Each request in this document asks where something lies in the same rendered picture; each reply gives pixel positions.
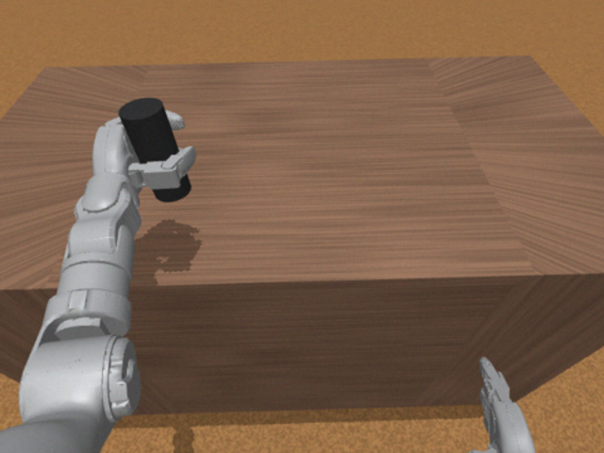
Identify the left robot hand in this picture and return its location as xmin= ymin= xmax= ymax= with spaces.
xmin=92 ymin=110 xmax=196 ymax=194

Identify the left robot arm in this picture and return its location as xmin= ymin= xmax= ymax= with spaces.
xmin=0 ymin=173 xmax=142 ymax=453

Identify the right robot hand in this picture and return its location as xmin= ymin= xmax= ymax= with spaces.
xmin=467 ymin=357 xmax=536 ymax=453

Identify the can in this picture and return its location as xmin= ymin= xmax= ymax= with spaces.
xmin=118 ymin=98 xmax=192 ymax=202

